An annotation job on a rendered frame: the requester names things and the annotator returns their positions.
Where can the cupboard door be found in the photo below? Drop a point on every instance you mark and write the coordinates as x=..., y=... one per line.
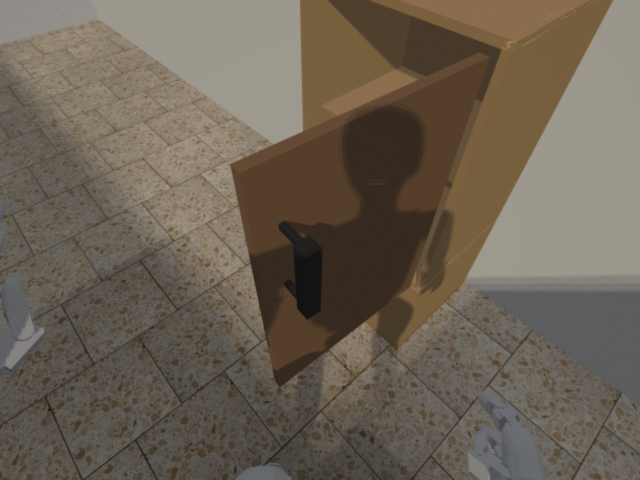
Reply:
x=365, y=185

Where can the robot left hand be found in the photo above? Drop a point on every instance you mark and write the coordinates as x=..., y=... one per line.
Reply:
x=21, y=337

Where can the robot right hand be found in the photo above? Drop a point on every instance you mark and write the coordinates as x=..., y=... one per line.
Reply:
x=516, y=455

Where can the handle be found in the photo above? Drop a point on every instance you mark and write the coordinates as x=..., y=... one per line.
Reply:
x=308, y=271

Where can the robot left shin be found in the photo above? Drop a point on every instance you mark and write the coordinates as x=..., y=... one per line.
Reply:
x=274, y=464

